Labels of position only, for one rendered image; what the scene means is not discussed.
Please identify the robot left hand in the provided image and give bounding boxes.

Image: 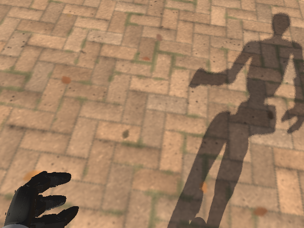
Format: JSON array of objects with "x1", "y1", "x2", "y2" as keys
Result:
[{"x1": 4, "y1": 171, "x2": 79, "y2": 228}]

